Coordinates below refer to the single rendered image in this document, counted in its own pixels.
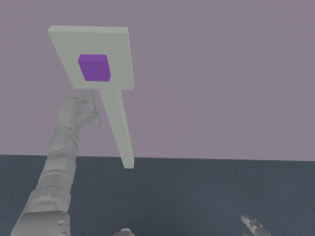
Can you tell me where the left robot upper arm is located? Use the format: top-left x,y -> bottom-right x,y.
13,210 -> 71,236

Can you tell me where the panel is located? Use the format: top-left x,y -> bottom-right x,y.
47,26 -> 135,169

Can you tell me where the robot left shin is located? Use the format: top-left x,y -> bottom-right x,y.
121,228 -> 131,232

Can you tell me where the right robot hand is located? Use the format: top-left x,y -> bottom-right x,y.
241,214 -> 271,236

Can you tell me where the button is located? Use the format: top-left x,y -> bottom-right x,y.
78,54 -> 111,82

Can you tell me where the robot left forearm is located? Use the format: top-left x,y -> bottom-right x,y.
10,127 -> 80,236

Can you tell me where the left robot hand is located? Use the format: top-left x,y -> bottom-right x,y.
57,89 -> 100,134

